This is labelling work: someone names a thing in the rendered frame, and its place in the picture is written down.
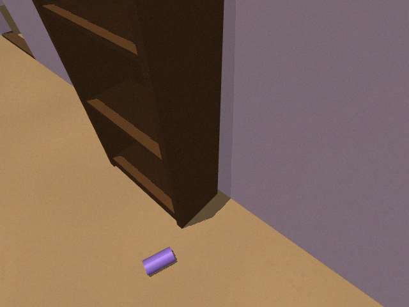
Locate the bookshelf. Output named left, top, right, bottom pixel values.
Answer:
left=32, top=0, right=224, bottom=229

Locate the can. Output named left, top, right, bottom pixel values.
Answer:
left=143, top=247, right=176, bottom=275

